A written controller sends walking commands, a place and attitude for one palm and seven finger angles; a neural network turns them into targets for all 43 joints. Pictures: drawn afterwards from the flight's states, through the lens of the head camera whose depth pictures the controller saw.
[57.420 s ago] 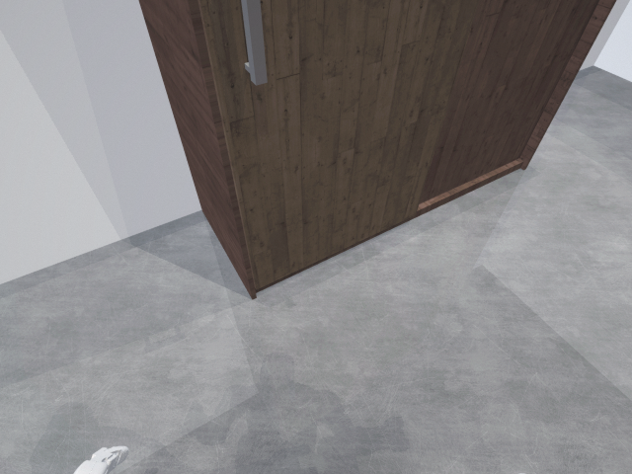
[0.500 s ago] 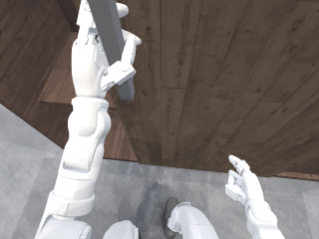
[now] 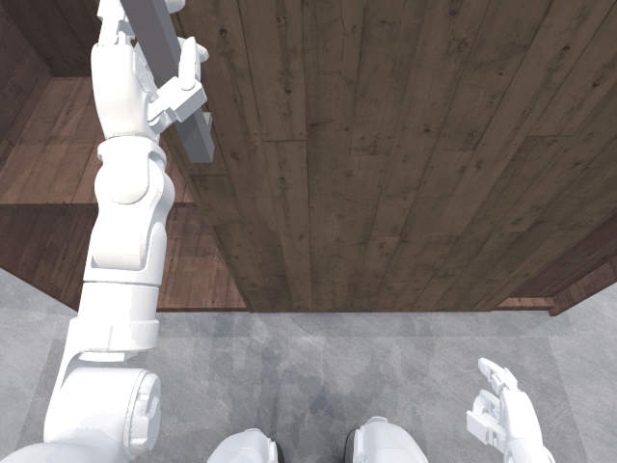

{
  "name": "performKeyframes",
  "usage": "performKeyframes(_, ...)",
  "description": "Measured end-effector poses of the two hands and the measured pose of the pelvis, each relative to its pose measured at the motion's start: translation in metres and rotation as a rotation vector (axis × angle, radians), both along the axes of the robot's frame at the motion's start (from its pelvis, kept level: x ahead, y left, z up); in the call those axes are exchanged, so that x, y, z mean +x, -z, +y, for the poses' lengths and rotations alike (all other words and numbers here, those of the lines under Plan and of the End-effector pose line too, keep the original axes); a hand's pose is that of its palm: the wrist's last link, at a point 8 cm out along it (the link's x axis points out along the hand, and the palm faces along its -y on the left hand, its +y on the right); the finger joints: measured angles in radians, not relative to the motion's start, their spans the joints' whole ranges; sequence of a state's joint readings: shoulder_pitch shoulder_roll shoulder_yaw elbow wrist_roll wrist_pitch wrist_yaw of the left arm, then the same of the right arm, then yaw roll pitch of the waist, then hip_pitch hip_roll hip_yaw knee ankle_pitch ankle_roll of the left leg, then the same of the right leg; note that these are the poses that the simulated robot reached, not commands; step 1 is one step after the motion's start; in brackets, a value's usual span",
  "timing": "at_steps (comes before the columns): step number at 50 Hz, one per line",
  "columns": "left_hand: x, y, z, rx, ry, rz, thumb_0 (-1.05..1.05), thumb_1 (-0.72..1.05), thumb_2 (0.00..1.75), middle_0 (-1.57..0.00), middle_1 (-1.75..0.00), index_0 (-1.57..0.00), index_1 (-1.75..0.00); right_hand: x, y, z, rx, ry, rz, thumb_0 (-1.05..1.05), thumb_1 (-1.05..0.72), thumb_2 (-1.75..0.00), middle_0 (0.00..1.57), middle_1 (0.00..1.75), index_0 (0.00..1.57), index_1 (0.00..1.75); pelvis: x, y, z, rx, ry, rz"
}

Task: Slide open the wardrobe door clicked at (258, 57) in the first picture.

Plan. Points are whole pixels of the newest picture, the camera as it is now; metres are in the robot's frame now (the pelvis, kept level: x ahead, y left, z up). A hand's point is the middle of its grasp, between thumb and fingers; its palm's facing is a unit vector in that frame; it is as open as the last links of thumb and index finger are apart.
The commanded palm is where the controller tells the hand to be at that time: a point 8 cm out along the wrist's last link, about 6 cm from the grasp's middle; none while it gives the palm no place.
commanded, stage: step sideways, sliding the door along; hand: left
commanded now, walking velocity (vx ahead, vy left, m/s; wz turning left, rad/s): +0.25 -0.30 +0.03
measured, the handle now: (172, 49) +0.48 +0.16 +0.23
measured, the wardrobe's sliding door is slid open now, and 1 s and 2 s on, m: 0.53 0.59 0.59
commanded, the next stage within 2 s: stop walking and hold the door there in 0.52 s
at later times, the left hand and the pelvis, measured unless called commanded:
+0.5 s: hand (266, 79) +0.44 +0.06 +0.23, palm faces +0.39 -0.92 -0.08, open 6.8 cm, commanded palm +0.41 +0.02 +0.23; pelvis +0.00 -0.17 +0.00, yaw +5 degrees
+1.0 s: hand (259, 79) +0.44 +0.07 +0.22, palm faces +0.63 -0.73 -0.26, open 7.0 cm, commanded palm +0.40 +0.10 +0.21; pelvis +0.05 -0.28 +0.01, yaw +2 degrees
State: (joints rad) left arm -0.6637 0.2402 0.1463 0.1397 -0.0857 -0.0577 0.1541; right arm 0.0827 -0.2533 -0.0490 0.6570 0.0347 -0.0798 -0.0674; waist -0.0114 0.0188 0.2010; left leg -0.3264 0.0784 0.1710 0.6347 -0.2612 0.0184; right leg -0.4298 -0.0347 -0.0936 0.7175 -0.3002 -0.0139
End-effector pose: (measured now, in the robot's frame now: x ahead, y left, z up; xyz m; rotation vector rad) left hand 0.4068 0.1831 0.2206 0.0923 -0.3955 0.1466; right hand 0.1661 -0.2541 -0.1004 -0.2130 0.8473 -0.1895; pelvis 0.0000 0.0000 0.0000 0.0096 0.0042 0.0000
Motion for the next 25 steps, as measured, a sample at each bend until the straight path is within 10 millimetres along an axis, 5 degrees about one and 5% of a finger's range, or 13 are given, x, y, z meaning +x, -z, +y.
performKeyframes(6, -0.001, -0.002, -0.031, -0.027, -0.006, 0.047, 0.03, 0.71, 0.79, -0.46, -1.40, -0.24, -1.37, -0.017, -0.013, -0.031, 0.031, -0.047, 0.022, 0.01, -0.91, -0.90, 0.19, 0.29, 0.20, 0.30, -0.012, -0.009, -0.045, -0.027, 0.048, -0.022)
performKeyframes(12, -0.003, -0.006, -0.065, 0.001, -0.077, 0.102, 0.02, 0.72, 0.78, -0.46, -1.40, -0.21, -1.38, -0.026, 0.002, -0.066, 0.097, -0.087, 0.070, 0.01, -0.90, -0.90, 0.20, 0.29, 0.20, 0.30, -0.014, -0.007, -0.102, -0.059, 0.040, -0.021)
performKeyframes(17, -0.007, -0.008, -0.077, 0.013, -0.218, 0.142, -0.01, 0.70, 0.79, -0.46, -1.40, -0.19, -1.34, -0.020, 0.024, -0.106, 0.117, -0.098, 0.104, 0.01, -0.90, -0.90, 0.20, 0.30, 0.20, 0.30, -0.011, 0.002, -0.145, -0.050, -0.041, -0.027)
performKeyframes(25, -0.008, -0.005, -0.079, -0.009, -0.249, 0.113, -0.01, 0.70, 0.79, -0.46, -1.40, -0.14, -1.32, 0.008, 0.013, -0.147, 0.005, -0.157, 0.155, 0.01, -0.91, -0.90, 0.19, 0.29, 0.20, 0.30, 0.000, -0.004, -0.172, -0.038, -0.090, -0.017)
